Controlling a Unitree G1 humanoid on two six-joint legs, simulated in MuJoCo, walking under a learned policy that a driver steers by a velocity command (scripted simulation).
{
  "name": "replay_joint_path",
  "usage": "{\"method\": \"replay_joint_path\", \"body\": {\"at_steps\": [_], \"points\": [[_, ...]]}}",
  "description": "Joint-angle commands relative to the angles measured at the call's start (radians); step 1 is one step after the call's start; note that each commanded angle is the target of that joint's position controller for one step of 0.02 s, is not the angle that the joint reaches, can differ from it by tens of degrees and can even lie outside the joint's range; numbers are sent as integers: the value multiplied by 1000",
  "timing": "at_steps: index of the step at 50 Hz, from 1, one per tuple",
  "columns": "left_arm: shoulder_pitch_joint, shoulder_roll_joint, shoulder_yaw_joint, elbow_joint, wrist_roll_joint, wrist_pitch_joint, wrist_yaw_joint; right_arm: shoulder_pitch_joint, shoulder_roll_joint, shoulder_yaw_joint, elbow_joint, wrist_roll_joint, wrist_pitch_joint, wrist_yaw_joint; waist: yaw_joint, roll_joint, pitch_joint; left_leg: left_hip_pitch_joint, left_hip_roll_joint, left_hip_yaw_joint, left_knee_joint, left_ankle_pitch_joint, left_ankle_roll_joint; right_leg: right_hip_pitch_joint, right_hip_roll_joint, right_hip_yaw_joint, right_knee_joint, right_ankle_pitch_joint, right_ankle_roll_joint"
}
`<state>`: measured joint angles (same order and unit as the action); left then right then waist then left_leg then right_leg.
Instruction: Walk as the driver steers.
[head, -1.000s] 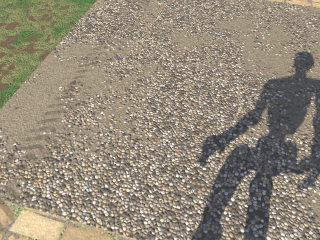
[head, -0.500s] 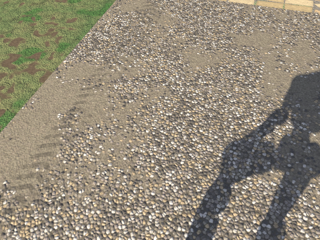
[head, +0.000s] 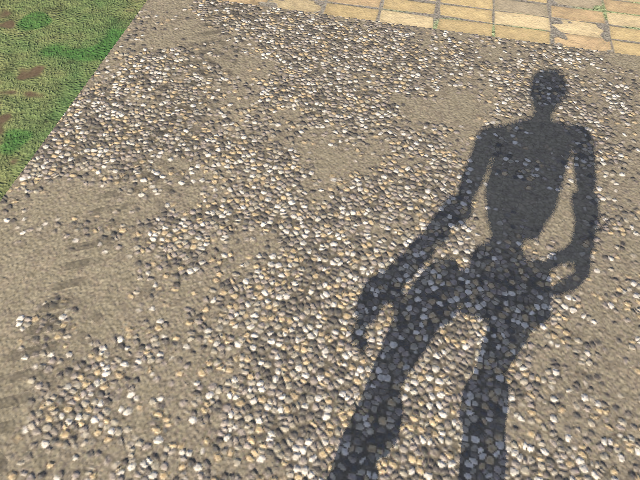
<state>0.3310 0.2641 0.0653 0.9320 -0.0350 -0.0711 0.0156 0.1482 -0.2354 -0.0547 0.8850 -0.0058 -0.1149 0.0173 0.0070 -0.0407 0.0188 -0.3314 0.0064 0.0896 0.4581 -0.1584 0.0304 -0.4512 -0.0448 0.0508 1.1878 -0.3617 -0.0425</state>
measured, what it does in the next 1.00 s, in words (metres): walks ahead, turning right: right foot, then left foot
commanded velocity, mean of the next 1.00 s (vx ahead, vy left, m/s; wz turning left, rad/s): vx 0.50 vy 0.00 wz -0.57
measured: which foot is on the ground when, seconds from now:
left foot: down 0.00-0.42, up 0.44-0.90, down 0.92-1.00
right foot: up 0.00-0.38, down 0.40-0.92, up 0.94-1.00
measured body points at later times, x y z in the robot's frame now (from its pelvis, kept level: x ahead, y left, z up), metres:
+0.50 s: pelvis +0.25 -0.08 -0.01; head +0.28 -0.10 +0.43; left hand +0.47 +0.13 -0.12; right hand +0.24 -0.37 -0.15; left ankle +0.14 +0.11 -0.63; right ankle +0.30 -0.17 -0.74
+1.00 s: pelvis +0.53 -0.14 -0.01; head +0.55 -0.15 +0.44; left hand +0.73 +0.07 -0.13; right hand +0.55 -0.46 -0.09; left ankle +0.65 -0.09 -0.74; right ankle +0.33 -0.17 -0.66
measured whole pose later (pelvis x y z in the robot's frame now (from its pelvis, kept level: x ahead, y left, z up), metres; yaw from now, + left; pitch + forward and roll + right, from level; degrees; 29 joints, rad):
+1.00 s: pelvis +0.53 -0.14 -0.01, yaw -35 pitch +2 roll +1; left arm 0.36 0.28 0.07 0.76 -0.03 -0.04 0.02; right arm 0.08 -0.26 -0.06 0.76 -0.01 -0.13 0.02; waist 0.04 -0.03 0.01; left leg -0.42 -0.03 0.02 0.53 -0.16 0.02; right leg -0.31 0.07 0.16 1.09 -0.48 -0.04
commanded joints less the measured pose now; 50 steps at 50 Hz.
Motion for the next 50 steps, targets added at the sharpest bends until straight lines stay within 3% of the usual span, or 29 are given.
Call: {"method": "replay_joint_path", "body": {"at_steps": [1, 4, 9, 12, 15, 16, 18, 19, 20, 21, 22, 23, 24, 25, 26, 27, 29, 31, 36, 41, 43, 44, 45, 46, 47, 48, 49, 50], "points": [[37, 24, 21, -67, 0, 18, 1, 26, -84, -21, -14, -7, -13, -3, 3, 154, -36, 147, 268, -229, -303, 43, 143, -161, -105, 48, 8, 88, -8], [-22, 27, 28, -108, 8, 39, 2, 45, -122, -35, 7, -10, -18, -16, 9, 110, 2, 148, 276, -131, -334, 137, 159, -235, -111, 63, -62, 188, 2], [-166, 19, 22, -162, 15, 30, -26, 81, -158, -45, 19, -8, -3, -35, -27, 89, 33, 214, 259, 10, -342, 186, 136, -259, -95, 14, -323, 390, 10], [-277, 11, 12, -209, 16, 28, -47, 130, -181, -52, 30, 3, 11, -41, -69, 75, 68, 287, 281, 55, -331, 184, 130, -271, -86, -42, -435, 393, 1], [-337, 20, 11, -254, 13, 32, -64, 161, -200, -60, 41, 18, 31, -39, -80, 86, 87, 386, 309, 85, -280, 238, 112, -277, -70, -82, -502, 300, -24], [-338, 29, 14, -266, 12, 33, -69, 157, -210, -64, 40, 23, 37, -38, -71, 95, 81, 408, 314, 99, -243, 321, 103, -252, -54, -104, -516, 252, -38], [-274, 65, 33, -270, 14, 38, -72, 130, -239, -72, 29, 30, 49, -41, -16, 133, 16, 424, 309, 134, -92, 665, 80, -108, 16, -167, -527, 154, -76], [-158, 99, 54, -245, 10, 38, -71, 109, -247, -73, 24, 35, 58, -42, 56, 131, -47, 402, 286, 160, 76, 798, 62, 47, 69, -197, -569, 159, -105], [16, 166, 92, -195, 8, 40, -58, 108, -233, -66, 17, 33, 61, -43, 137, 96, -140, 282, 240, 179, 316, 743, 24, 318, 114, -183, -629, 218, -144], [123, 275, 121, -173, 6, 47, -35, 128, -147, -38, -15, -10, 50, -39, 134, -116, -207, -32, 168, 174, 665, 134, -27, 594, -104, 157, -650, 265, -214], [78, 326, 115, -210, 13, 28, -42, 173, -65, -8, -73, -2, 8, -25, 42, -253, -356, -381, -34, -40, 941, -447, -63, 837, -300, 750, -850, 40, -414], [98, 227, 86, -211, 20, 14, -53, 34, -159, -28, -90, 42, -28, -13, 115, -84, -324, -491, 11, -172, 985, -387, -34, 821, -293, 720, -926, 52, -354], [60, 183, 73, -207, 23, 3, -53, -9, -164, -29, -108, 58, -43, -10, 94, -63, -210, -532, 51, -160, 931, -295, -5, 720, -260, 567, -910, 131, -311], [-19, 151, 62, -224, 18, -2, -52, 0, -155, -29, -89, 38, -44, -19, 44, 32, -145, -464, 99, -167, 847, -215, -1, 564, -213, 442, -905, 232, -274], [-84, 119, 51, -240, 21, -3, -49, 15, -167, -39, -79, 18, -35, -24, 6, 29, -110, -384, 128, -169, 761, -173, -8, 438, -177, 354, -914, 319, -251], [-110, 105, 44, -254, 30, -3, -44, 33, -168, -44, -77, 14, -19, -21, -20, 11, -99, -320, 142, -174, 723, -147, -15, 361, -154, 318, -938, 356, -244], [-100, 124, 47, -254, 25, -9, -33, 31, -145, -44, -87, 2, 5, -21, -34, 18, -84, -288, 130, -157, 641, -108, -44, 291, -131, 274, -964, 431, -251], [-62, 152, 54, -246, 21, -12, -18, -34, -126, -39, -113, -9, 15, -26, -21, 20, -55, -317, 110, -146, 523, -19, -73, 263, -113, 235, -979, 463, -249], [5, 156, 55, -228, 15, -3, -1, -207, -95, -22, -168, 2, 5, -14, 43, -41, -9, -265, 38, -140, 167, 242, -79, 233, -59, 198, -969, 315, -186], [54, 153, 57, -204, 8, 9, 4, -264, -134, -26, -210, 14, -16, 8, 60, -60, -2, -209, 9, -165, 37, 209, -54, 317, -102, 301, -872, 270, -166], [40, 158, 59, -209, 12, 18, 10, -222, -157, -35, -206, 16, -27, 12, 33, -90, -12, -146, 1, -162, 18, 118, -33, 346, -115, 349, -814, 307, -153], [24, 151, 57, -216, 12, 22, 11, -158, -167, -42, -190, 15, -32, 10, -2, -103, -33, -60, -10, -143, -11, 100, -16, 343, -98, 354, -767, 351, -139], [9, 122, 46, -228, 15, 23, 9, -52, -196, -58, -165, 5, -37, 4, -54, -92, -99, 108, 9, -147, -27, 106, 15, 309, -43, 326, -650, 412, -109], [0, 69, 24, -252, 32, 20, 4, 109, -251, -72, -149, -10, -38, -4, -121, 4, -242, 377, 171, -297, -1, 63, 77, 176, 22, 245, -373, 295, -70], [151, 6, 6, -278, 1, 10, 3, 208, -324, -90, -116, -20, -24, -2, -55, 365, -372, 711, 398, -768, -93, -138, 239, -193, 159, 129, -45, -196, 1], [158, 109, 20, -253, -12, 9, 7, 187, -231, -69, -128, 5, -20, 4, -68, 302, -321, 689, 419, -878, -149, -346, 231, -328, 80, 159, 105, -220, 9], [52, 169, 36, -261, -6, 14, 6, 138, -163, -51, -145, 10, -12, 0, -92, 192, -189, 561, 378, -714, -164, -338, 184, -361, 42, 141, 139, -126, 13], [-13, 167, 39, -274, 7, 21, 9, 72, -145, -41, -156, -2, -2, -3, -72, 113, -100, 414, 339, -566, -171, -139, 160, -319, 9, 106, 122, -55, 24]]}}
